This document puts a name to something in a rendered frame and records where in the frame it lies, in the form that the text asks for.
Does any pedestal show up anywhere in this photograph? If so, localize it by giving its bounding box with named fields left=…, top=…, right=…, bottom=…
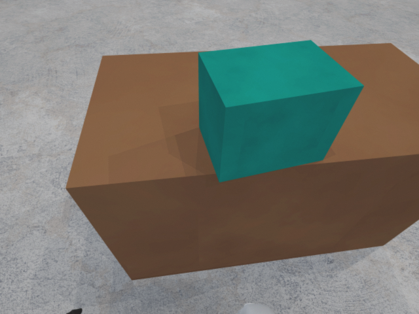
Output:
left=65, top=43, right=419, bottom=280

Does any carton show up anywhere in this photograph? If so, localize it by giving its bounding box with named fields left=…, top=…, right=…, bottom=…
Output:
left=198, top=40, right=364, bottom=182

